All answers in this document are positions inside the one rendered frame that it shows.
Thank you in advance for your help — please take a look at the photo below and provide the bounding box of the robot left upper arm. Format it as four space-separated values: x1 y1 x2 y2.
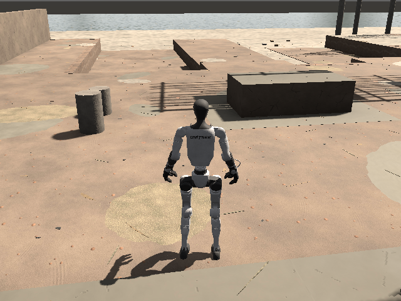
170 126 188 161

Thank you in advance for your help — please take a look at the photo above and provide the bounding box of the robot right thigh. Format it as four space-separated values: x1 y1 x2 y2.
209 175 222 219

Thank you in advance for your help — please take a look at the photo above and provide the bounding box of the robot left hand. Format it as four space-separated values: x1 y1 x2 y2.
163 168 177 182

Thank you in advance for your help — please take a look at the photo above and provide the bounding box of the right robot forearm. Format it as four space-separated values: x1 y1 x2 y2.
225 151 237 174

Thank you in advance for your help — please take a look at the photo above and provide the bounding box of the left robot forearm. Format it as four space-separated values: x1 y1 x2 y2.
165 151 177 172

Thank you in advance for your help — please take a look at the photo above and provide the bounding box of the robot right upper arm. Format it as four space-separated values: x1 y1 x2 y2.
214 127 232 161

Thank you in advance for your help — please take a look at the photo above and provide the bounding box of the robot right hand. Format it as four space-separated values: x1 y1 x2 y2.
224 172 239 184

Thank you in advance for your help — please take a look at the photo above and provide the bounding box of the right robot foot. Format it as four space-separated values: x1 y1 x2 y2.
211 244 221 260

